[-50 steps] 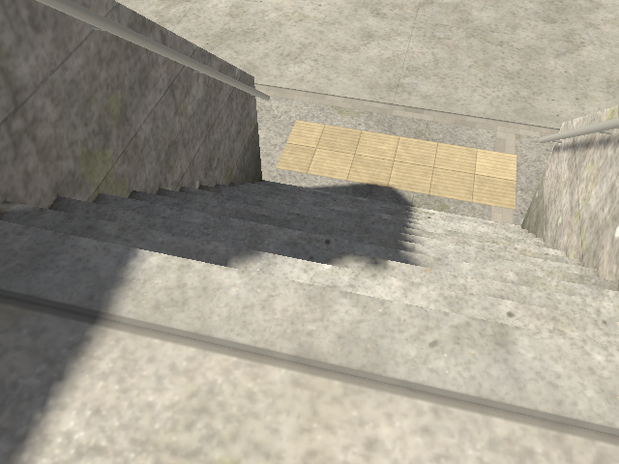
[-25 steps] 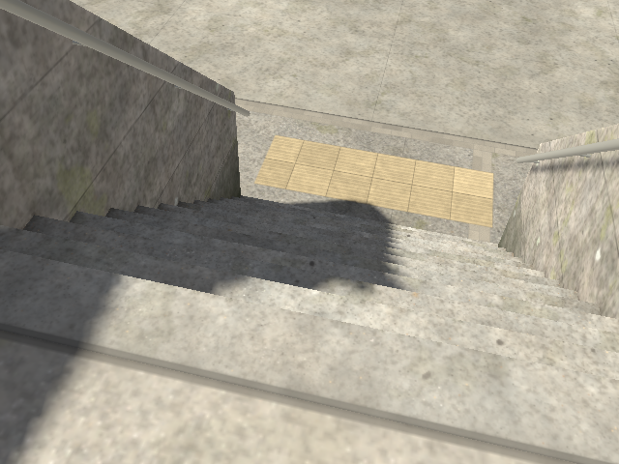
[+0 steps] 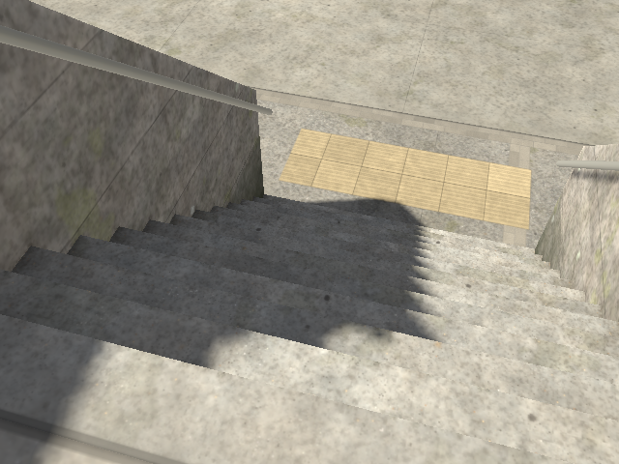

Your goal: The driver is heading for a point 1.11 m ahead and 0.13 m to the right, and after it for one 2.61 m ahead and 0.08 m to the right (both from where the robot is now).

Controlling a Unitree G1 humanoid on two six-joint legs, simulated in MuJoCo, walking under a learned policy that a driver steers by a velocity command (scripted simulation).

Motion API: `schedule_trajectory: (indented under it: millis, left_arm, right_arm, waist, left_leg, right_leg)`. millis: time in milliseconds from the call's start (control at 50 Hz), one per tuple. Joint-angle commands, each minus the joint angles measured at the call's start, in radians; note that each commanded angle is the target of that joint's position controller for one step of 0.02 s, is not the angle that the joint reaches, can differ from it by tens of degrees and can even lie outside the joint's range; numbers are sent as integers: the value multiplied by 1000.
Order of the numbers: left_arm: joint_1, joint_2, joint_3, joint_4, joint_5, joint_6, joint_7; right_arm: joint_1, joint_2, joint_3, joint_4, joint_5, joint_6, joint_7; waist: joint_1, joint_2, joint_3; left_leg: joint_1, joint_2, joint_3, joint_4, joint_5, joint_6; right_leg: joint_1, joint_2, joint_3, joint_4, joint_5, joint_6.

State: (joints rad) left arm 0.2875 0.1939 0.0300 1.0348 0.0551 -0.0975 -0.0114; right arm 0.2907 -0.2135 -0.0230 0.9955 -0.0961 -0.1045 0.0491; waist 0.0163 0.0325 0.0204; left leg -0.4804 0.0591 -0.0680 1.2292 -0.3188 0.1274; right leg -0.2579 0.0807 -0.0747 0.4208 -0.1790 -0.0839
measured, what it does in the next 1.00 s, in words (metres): walks ahead: left foot, then right foot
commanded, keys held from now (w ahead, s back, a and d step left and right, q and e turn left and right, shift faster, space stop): w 1.00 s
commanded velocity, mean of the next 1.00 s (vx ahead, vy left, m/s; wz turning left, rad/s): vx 0.50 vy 0.00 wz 0.00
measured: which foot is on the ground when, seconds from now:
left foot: up 0.00-0.30, down 0.32-0.80, up 0.82-1.00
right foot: down 0.00-0.36, up 0.38-0.78, down 0.80-1.00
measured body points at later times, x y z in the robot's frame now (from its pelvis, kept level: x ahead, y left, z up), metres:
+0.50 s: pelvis +0.28 +0.05 +0.01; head +0.30 +0.06 +0.46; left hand +0.32 +0.30 -0.14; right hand +0.35 -0.21 -0.13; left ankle +0.33 +0.14 -0.74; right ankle +0.21 -0.10 -0.65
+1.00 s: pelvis +0.49 +0.01 +0.00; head +0.49 -0.01 +0.45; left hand +0.50 +0.26 -0.13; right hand +0.53 -0.26 -0.15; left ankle +0.50 +0.17 -0.66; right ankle +0.47 -0.04 -0.74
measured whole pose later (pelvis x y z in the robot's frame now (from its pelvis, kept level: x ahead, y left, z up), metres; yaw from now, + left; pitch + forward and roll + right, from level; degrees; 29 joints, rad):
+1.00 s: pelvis +0.49 +0.01 +0.00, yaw -1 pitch -1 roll +1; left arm 0.40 0.20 0.02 0.89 0.00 -0.05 0.00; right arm 0.28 -0.24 -0.08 0.94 -0.01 0.03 -0.03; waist 0.00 0.04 0.02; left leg -0.52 -0.02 -0.10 1.12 -0.30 0.04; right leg -0.18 0.07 -0.09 0.47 -0.27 -0.11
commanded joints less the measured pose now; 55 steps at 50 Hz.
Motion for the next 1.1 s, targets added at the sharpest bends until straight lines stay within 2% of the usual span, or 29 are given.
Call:
schedule_trajectory:
  millis: [20,80,120,200,220,240,280,320,340,360,380,400,420,460,480,500,520,620,680,760,800,820,840,860,900,960,1020,1060,1100]
  left_arm:
    - [-26,14,-6,-55,4,-36,4]
    - [43,22,-12,-59,41,-47,-16]
    - [100,49,-11,-50,23,-42,-39]
    - [250,95,3,-1,16,-35,-59]
    - [232,116,14,-13,-82,-6,-4]
    - [305,71,-8,30,31,-20,-37]
    - [239,128,25,12,21,-13,-47]
    - [240,150,38,16,17,-12,-42]
    - [263,116,32,11,26,-13,-42]
    - [398,3,-8,-7,42,-24,-44]
    - [265,91,33,-16,-100,13,21]
    - [186,20,0,-57,6,6,-33]
    - [52,59,20,-81,15,0,-23]
    - [85,28,11,-66,42,-2,-6]
    - [125,98,41,-94,-55,27,10]
    - [115,-19,3,-53,26,13,-14]
    - [122,74,37,-100,-49,46,2]
    - [-118,44,17,-218,-25,95,-5]
    - [-90,58,11,-210,-27,102,0]
    - [-63,98,16,-235,-18,83,14]
    - [182,125,37,-157,-18,57,25]
    - [286,214,53,-159,-14,40,30]
    - [274,263,61,-160,-54,53,20]
    - [200,203,52,-180,-64,66,14]
    - [90,137,26,-213,-42,61,3]
    - [108,110,14,-206,-52,29,12]
    - [202,138,19,-167,-51,32,27]
    - [228,140,18,-162,-60,39,33]
    - [245,170,24,-162,-41,36,31]
  right_arm:
    - [34,12,12,-59,4,15,-6]
    - [-76,-1,21,-102,6,22,3]
    - [-168,5,25,-133,12,33,14]
    - [-276,-42,11,-167,24,58,4]
    - [-325,-50,7,-196,103,52,-17]
    - [-355,-26,21,-190,32,58,-8]
    - [-342,-66,0,-192,32,59,-10]
    - [-269,-129,-30,-172,66,41,-17]
    - [-130,-176,-49,-131,79,28,-23]
    - [84,-195,-43,-89,88,21,-20]
    - [299,-215,-81,-6,88,35,-44]
    - [287,-185,-64,14,34,10,-38]
    - [98,-137,-63,-24,42,-3,-41]
    - [18,-15,-30,-35,54,5,-47]
    - [24,-82,-45,-29,91,15,-56]
    - [72,0,-30,-18,42,2,-42]
    - [77,-93,-48,-23,91,5,-50]
    - [75,-121,-51,-33,101,13,-63]
    - [129,-131,-54,-19,89,29,-64]
    - [131,-142,-56,-26,83,57,-86]
    - [124,-113,-47,-29,91,80,-93]
    - [164,-73,-38,-62,89,83,-95]
    - [284,-52,-45,-48,94,84,-80]
    - [204,-129,-67,-46,82,92,-81]
    - [129,-120,-74,-57,99,100,-76]
    - [106,-100,-81,-64,82,138,-79]
    - [29,-65,-69,-82,74,163,-73]
    - [-10,-55,-61,-96,77,167,-72]
    - [-1,-91,-72,-82,82,174,-73]
  waist:
    - [-48,-59,37]
    - [-24,-43,26]
    - [-5,-72,10]
    - [27,-83,22]
    - [31,-87,48]
    - [47,-93,23]
    - [7,-94,15]
    - [-38,-86,-77]
    - [-65,-44,-214]
    - [-80,153,-469]
    - [-187,101,-358]
    - [-183,55,-301]
    - [-134,45,-15]
    - [-66,15,-42]
    - [18,31,-39]
    - [-43,11,-66]
    - [28,24,-59]
    - [16,40,63]
    - [-2,67,3]
    - [-2,55,33]
    - [87,-70,-45]
    - [90,-266,-129]
    - [19,-342,-141]
    - [24,-195,-31]
    - [-28,-70,32]
    - [-52,-87,32]
    - [-33,-80,9]
    - [-28,-76,9]
    - [-26,-94,-8]
  left_leg:
    - [-161,91,-41,-54,53,2]
    - [-162,104,17,-307,312,-26]
    - [-58,57,83,-439,411,-58]
    - [-152,27,72,-582,432,-71]
    - [-99,-15,171,-599,328,-89]
    - [-124,31,50,-640,404,-61]
    - [-142,0,67,-733,310,-34]
    - [120,-61,133,-765,365,28]
    - [425,-22,81,-683,518,105]
    - [953,233,-288,-729,562,334]
    - [930,351,-487,-792,561,257]
    - [777,304,-510,-961,114,204]
    - [543,250,-376,-1003,-18,156]
    - [401,203,-242,-1055,174,151]
    - [367,168,-170,-1009,372,75]
    - [319,172,-137,-1067,320,143]
    - [321,161,-115,-1019,427,83]
    - [119,92,-11,-1083,308,53]
    - [169,97,31,-1017,429,53]
    - [297,154,-10,-909,486,56]
    - [274,78,48,-578,534,18]
    - [112,-29,136,-213,142,-22]
    - [-148,-155,53,-49,-260,-35]
    - [-226,-105,-22,25,-206,-34]
    - [-156,-55,-62,2,-69,-45]
    - [-111,-52,-75,-74,30,-92]
    - [-155,-72,-52,-117,98,-119]
    - [-191,-64,-42,-155,154,-130]
    - [-226,-70,-29,-91,262,-102]
  right_leg:
    - [-19,-299,312,-319,-6,-199]
    - [-68,-259,188,-301,204,-204]
    - [-122,-225,121,-279,360,-190]
    - [120,-292,158,-222,490,-184]
    - [163,-246,112,-208,380,-98]
    - [182,-318,184,-207,443,-146]
    - [340,-343,165,-152,606,-130]
    - [319,-279,101,-23,842,-76]
    - [198,-211,70,143,732,-17]
    - [-175,-78,61,451,244,71]
    - [-364,-4,4,839,-384,69]
    - [-426,-66,247,848,-365,21]
    - [-528,-136,204,834,-261,12]
    - [-408,-189,188,713,-146,5]
    - [-309,-158,123,698,-128,34]
    - [-337,-194,166,690,-132,28]
    - [-274,-162,98,674,-125,54]
    - [-222,-160,50,389,100,73]
    - [-109,-115,11,406,87,71]
    - [-65,-103,33,261,-87,19]
    - [174,-90,61,65,-17,-17]
    - [338,-349,389,-28,83,-64]
    - [425,-453,681,-108,85,-169]
    - [315,-439,617,-111,25,-194]
    - [132,-370,418,-141,156,-176]
    - [100,-307,277,-118,486,-129]
    - [155,-298,212,-101,660,-110]
    - [179,-284,185,-94,681,-101]
    - [197,-287,194,-40,610,-108]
